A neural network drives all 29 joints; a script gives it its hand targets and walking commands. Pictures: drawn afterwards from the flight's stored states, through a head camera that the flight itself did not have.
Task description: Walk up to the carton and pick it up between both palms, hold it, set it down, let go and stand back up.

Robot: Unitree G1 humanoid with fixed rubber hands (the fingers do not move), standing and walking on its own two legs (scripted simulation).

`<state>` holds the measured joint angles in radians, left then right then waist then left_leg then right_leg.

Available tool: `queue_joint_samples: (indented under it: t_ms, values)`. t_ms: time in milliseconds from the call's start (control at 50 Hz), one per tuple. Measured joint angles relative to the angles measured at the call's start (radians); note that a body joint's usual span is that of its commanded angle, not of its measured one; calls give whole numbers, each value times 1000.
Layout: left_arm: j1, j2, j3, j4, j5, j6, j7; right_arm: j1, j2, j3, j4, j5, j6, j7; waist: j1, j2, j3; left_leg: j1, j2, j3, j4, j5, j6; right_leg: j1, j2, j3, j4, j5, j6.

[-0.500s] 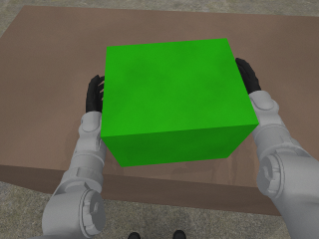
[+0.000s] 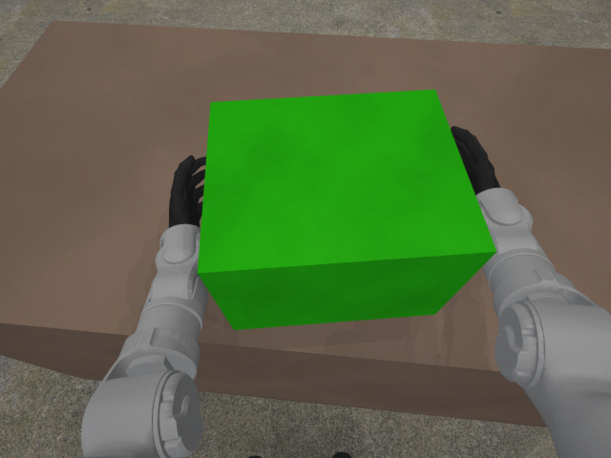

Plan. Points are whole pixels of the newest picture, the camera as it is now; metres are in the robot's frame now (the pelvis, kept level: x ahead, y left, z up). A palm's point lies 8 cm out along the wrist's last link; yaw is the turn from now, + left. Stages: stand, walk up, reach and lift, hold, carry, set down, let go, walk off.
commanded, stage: reach and lift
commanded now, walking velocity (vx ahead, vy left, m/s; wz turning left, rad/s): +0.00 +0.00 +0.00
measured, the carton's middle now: (330, 215) +0.43 +0.00 +0.03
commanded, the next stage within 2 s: none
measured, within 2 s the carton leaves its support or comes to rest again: leaves its support in 0.98 s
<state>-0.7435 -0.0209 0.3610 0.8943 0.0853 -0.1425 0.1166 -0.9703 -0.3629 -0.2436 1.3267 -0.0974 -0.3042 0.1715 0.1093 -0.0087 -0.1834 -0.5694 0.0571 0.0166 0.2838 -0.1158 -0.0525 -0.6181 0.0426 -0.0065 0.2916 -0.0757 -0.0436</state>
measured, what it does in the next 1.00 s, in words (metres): stands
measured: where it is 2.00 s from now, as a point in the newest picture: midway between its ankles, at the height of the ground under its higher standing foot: outside the picture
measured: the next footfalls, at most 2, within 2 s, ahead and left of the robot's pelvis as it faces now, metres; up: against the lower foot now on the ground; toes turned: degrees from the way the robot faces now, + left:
none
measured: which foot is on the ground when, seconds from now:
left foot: down 0.00-1.00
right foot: down 0.00-1.00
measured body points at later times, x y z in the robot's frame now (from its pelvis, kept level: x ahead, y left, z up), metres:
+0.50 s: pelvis -0.01 +0.00 +0.00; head +0.10 -0.01 +0.44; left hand +0.41 +0.20 +0.04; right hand +0.48 -0.18 +0.06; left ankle -0.02 +0.15 -0.74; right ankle +0.01 -0.09 -0.74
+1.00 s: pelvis -0.01 +0.00 -0.01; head +0.06 -0.01 +0.44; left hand +0.38 +0.22 +0.04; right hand +0.47 -0.16 +0.06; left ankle -0.02 +0.15 -0.74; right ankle +0.01 -0.09 -0.74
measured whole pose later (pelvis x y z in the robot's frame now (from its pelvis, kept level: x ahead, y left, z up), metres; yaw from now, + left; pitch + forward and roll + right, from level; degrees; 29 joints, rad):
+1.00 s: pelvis -0.01 +0.00 -0.01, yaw +2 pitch +25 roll +0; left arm -0.67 0.06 0.21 0.89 -0.07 -0.07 0.14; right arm -0.91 -0.32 -0.11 1.29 -0.01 -0.23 0.10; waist 0.10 -0.02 -0.31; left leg -0.67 0.05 -0.02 0.35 -0.12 -0.06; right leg -0.70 0.03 -0.06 0.35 -0.08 -0.05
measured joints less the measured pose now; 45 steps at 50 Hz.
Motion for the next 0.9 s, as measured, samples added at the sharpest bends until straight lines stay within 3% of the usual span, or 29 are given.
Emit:
queue_joint_samples:
  t_ms: [580,900]
  values:
    - [21,13,-28,14,-23,-35,12,0,1,92,42,11,-71,-63,-1,-7,-74,-72,-2,5,14,14,3,-68,-7,-11,10,14,0]
    - [65,59,-109,4,-127,30,19,43,37,121,-9,64,23,-70,2,-9,-113,-108,-4,-22,52,10,-2,-91,-11,-40,42,3,-6]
